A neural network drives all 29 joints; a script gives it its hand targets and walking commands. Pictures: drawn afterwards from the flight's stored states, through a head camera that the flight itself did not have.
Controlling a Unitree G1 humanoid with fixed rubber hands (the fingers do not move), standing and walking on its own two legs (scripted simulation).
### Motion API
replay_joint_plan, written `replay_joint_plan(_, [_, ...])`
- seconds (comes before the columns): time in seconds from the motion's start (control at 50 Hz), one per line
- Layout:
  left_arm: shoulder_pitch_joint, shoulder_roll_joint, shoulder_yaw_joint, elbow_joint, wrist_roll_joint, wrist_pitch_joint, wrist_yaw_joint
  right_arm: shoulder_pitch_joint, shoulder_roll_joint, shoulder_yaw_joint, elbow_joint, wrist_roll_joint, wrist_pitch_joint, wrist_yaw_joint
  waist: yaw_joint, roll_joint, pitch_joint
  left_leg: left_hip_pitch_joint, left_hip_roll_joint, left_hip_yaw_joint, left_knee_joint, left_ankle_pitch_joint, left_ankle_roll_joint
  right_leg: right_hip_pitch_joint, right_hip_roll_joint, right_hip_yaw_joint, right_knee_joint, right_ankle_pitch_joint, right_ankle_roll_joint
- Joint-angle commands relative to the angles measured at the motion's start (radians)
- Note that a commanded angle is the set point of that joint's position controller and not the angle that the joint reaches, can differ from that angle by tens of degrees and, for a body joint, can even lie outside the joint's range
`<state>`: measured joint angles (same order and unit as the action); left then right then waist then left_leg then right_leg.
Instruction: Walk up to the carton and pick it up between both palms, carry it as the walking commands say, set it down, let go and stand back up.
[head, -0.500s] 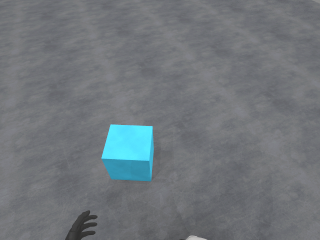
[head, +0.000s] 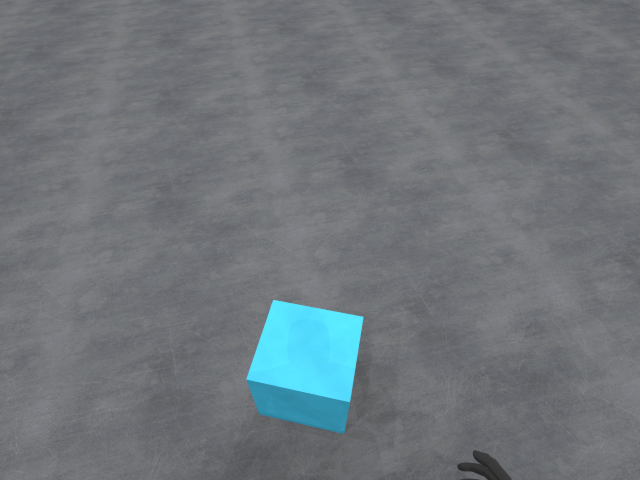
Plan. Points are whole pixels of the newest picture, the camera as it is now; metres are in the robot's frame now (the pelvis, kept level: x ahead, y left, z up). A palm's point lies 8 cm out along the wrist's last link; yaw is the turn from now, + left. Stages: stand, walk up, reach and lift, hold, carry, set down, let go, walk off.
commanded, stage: walk up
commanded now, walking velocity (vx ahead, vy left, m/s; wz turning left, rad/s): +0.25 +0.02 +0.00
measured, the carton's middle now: (309, 367) +0.52 +0.07 -0.63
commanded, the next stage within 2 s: none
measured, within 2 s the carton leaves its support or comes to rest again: neither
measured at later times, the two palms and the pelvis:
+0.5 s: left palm (185, 449) +0.19 +0.21 -0.12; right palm out of the picture +0.07 -0.25 -0.14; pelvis +0.10 -0.02 +0.00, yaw +0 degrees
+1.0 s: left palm out of the picture +0.15 +0.22 -0.13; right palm out of the picture +0.10 -0.25 -0.13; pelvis +0.12 -0.02 +0.01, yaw -1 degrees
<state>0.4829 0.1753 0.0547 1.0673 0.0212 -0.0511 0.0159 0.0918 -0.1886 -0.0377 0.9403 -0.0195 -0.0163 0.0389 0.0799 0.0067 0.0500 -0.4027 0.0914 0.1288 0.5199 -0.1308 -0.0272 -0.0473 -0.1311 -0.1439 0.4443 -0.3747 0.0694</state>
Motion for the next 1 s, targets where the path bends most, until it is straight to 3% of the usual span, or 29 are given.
replay_joint_plan(0.0, [0.037, 0.09, 0.005, -0.047, -0.005, 0.002, -0.004, 0.327, -0.218, -0.062, 0.061, -0.028, -0.047, -0.04, -0.149, 0.217, -0.14, 0.491, 0.209, -0.261, -0.136, 0.09, 0.046, -0.36, 0.022, -0.015, 0.404, -0.043, -0.094])
replay_joint_plan(0.02, [0.076, 0.044, -0.003, -0.086, 0.003, 0.004, 0.001, 0.38, -0.32, -0.074, 0.053, -0.006, -0.041, -0.047, -0.174, 0.374, -0.223, 0.548, 0.41, -0.569, -0.271, 0.094, 0.158, -0.511, 0.087, 0.039, 0.61, -0.248, -0.076])
replay_joint_plan(0.04, [0.014, 0.085, 0.008, -0.074, 0.007, 0.015, 0.002, 0.358, -0.275, -0.062, 0.055, 0.003, -0.037, -0.043, -0.165, 0.261, -0.199, 0.471, 0.396, -0.524, -0.279, 0.065, 0.201, -0.51, 0.034, 0.119, 0.723, -0.228, -0.071])
replay_joint_plan(0.06, [-0.017, 0.085, 0.01, -0.07, 0.006, 0.023, -0.002, 0.287, -0.23, -0.049, 0.039, 0.003, -0.037, -0.042, -0.144, 0.195, -0.138, 0.393, 0.375, -0.485, -0.29, 0.0, 0.201, -0.533, 0.022, 0.133, 0.731, -0.163, -0.071])
replay_joint_plan(0.08, [-0.033, 0.095, 0.022, -0.055, 0.009, 0.032, -0.01, 0.249, -0.203, -0.043, 0.034, 0.003, -0.038, -0.05, -0.109, 0.088, -0.08, 0.311, 0.353, -0.451, -0.283, 0.036, 0.17, -0.511, 0.007, 0.164, 0.733, -0.086, -0.062])
replay_joint_plan(0.1, [-0.038, 0.09, 0.023, -0.052, 0.007, 0.042, -0.018, 0.211, -0.165, -0.039, 0.029, 0.001, -0.044, -0.054, -0.08, 0.077, -0.06, 0.249, 0.299, -0.368, -0.282, 0.084, 0.145, -0.471, -0.008, 0.17, 0.714, -0.015, -0.061])
replay_joint_plan(0.12, [-0.029, 0.074, 0.02, -0.046, 0.008, 0.053, -0.024, 0.188, -0.138, -0.035, 0.026, -0.001, -0.051, -0.052, -0.064, 0.116, -0.058, 0.2, 0.262, -0.286, -0.283, 0.134, 0.129, -0.425, -0.005, 0.154, 0.692, 0.021, -0.062])
replay_joint_plan(0.16, [-0.054, 0.063, 0.014, -0.054, 0.01, 0.067, -0.031, 0.199, -0.118, -0.031, 0.029, -0.004, -0.06, -0.048, -0.06, 0.178, -0.063, 0.159, 0.224, -0.207, -0.293, 0.113, 0.122, -0.387, 0.013, 0.123, 0.661, 0.061, -0.058])
replay_joint_plan(0.24, [-0.202, 0.065, 0.004, -0.094, 0.008, 0.08, -0.045, 0.267, -0.13, -0.037, 0.052, -0.011, -0.057, -0.052, -0.094, 0.179, 0.004, 0.158, 0.228, -0.189, -0.351, -0.067, 0.125, -0.437, 0.018, 0.105, 0.502, 0.11, -0.038])
replay_joint_plan(0.28, [-0.262, 0.066, 0.0, -0.111, 0.0, 0.08, -0.048, 0.26, -0.132, -0.034, 0.049, -0.017, -0.053, -0.053, -0.105, 0.18, 0.019, 0.154, 0.212, -0.173, -0.365, -0.072, 0.122, -0.414, 0.024, 0.105, 0.39, 0.153, -0.039])
replay_joint_plan(0.3, [-0.271, 0.065, -0.004, -0.11, -0.008, 0.077, -0.043, 0.242, -0.126, -0.025, 0.046, -0.02, -0.055, -0.054, -0.102, 0.174, 0.017, 0.139, 0.186, -0.139, -0.349, -0.014, 0.122, -0.358, 0.039, 0.099, 0.312, 0.156, -0.046])
replay_joint_plan(0.32, [-0.285, 0.059, -0.016, -0.117, -0.01, 0.066, -0.034, 0.232, -0.097, -0.011, 0.061, -0.016, -0.041, -0.056, -0.1, 0.233, 0.006, 0.166, 0.109, -0.075, -0.29, 0.18, 0.133, -0.303, 0.077, 0.085, 0.237, 0.132, -0.046])
replay_joint_plan(0.34, [-0.266, 0.07, -0.012, -0.105, -0.02, 0.062, -0.019, 0.233, -0.111, -0.014, 0.068, -0.007, -0.031, -0.06, -0.091, 0.241, -0.007, 0.214, 0.117, -0.063, -0.216, 0.45, 0.139, -0.283, 0.096, 0.063, 0.195, 0.122, -0.041])
replay_joint_plan(0.36, [-0.238, 0.068, -0.014, -0.09, -0.025, 0.055, -0.008, 0.252, -0.116, -0.013, 0.076, -0.001, -0.026, -0.061, -0.089, 0.197, -0.045, 0.251, 0.117, -0.064, -0.174, 0.517, 0.138, -0.242, 0.106, 0.052, 0.124, 0.155, -0.041])
replay_joint_plan(0.38, [-0.213, 0.064, -0.016, -0.077, -0.027, 0.047, 0.0, 0.255, -0.124, -0.018, 0.08, 0.005, -0.018, -0.062, -0.08, 0.164, -0.063, 0.255, 0.112, -0.071, -0.145, 0.449, 0.128, -0.188, 0.112, 0.045, 0.013, 0.216, -0.048])
replay_joint_plan(0.4, [-0.194, 0.072, -0.014, -0.065, -0.026, 0.041, 0.004, 0.264, -0.116, -0.019, 0.084, 0.009, -0.009, -0.063, -0.072, 0.121, -0.074, 0.226, 0.099, -0.086, -0.128, 0.286, 0.106, -0.12, 0.091, 0.061, -0.07, 0.27, -0.061])
replay_joint_plan(0.42, [-0.179, 0.107, -0.005, -0.063, -0.018, 0.032, 0.007, 0.297, -0.075, -0.01, 0.081, 0.008, -0.001, -0.063, -0.074, 0.038, -0.09, 0.168, 0.065, -0.092, -0.082, 0.077, 0.077, -0.041, 0.004, 0.141, -0.072, 0.398, -0.072])
replay_joint_plan(0.44, [-0.19, 0.159, 0.003, -0.069, -0.011, 0.023, 0.005, 0.329, -0.025, 0.003, 0.075, 0.013, 0.008, -0.061, -0.094, -0.112, -0.073, 0.103, -0.001, -0.069, -0.019, -0.174, 0.037, -0.038, -0.126, 0.288, -0.099, 0.547, -0.093])
replay_joint_plan(0.46, [-0.25, 0.178, 0.006, -0.071, -0.013, 0.032, 0.001, 0.352, -0.014, 0.007, 0.084, 0.02, 0.026, -0.072, -0.088, -0.261, -0.073, 0.145, -0.028, -0.054, -0.014, -0.257, 0.007, -0.149, -0.168, 0.361, -0.193, 0.432, -0.15])
replay_joint_plan(0.5, [-0.316, 0.145, -0.002, -0.073, -0.014, 0.041, 0.007, 0.342, -0.038, -0.001, 0.106, 0.016, 0.04, -0.071, -0.108, -0.231, -0.017, 0.168, -0.03, -0.084, -0.028, -0.205, 0.004, -0.18, -0.105, 0.31, -0.242, 0.175, -0.148])
replay_joint_plan(0.54, [-0.322, 0.129, -0.002, -0.079, -0.019, 0.047, 0.013, 0.337, -0.042, 0.0, 0.116, 0.01, 0.03, -0.066, -0.107, -0.186, -0.015, 0.219, -0.023, -0.076, -0.106, -0.115, 0.006, -0.192, -0.066, 0.262, -0.229, 0.122, -0.134])
replay_joint_plan(0.6, [-0.298, 0.116, -0.005, -0.074, -0.02, 0.044, 0.015, 0.319, -0.051, -0.006, 0.121, 0.005, 0.022, -0.07, -0.094, -0.113, -0.009, 0.241, -0.009, -0.089, -0.142, -0.075, 0.014, -0.202, -0.044, 0.253, -0.225, 0.095, -0.119])
replay_joint_plan(0.82, [-0.254, 0.095, -0.001, -0.025, -0.014, 0.041, 0.011, 0.289, -0.046, -0.002, 0.153, 0.007, 0.006, -0.079, -0.077, -0.002, -0.006, 0.24, 0.021, -0.105, -0.21, -0.017, 0.014, -0.147, 0.015, 0.179, -0.141, 0.216, -0.096])
replay_joint_plan(0.98, [-0.227, 0.081, -0.006, 0.009, -0.011, 0.045, 0.014, 0.278, -0.049, -0.003, 0.162, 0.009, 0.004, -0.081, -0.071, 0.013, 0.012, 0.225, 0.027, -0.121, -0.227, -0.017, 0.023, -0.126, 0.026, 0.149, -0.113, 0.244, -0.083])
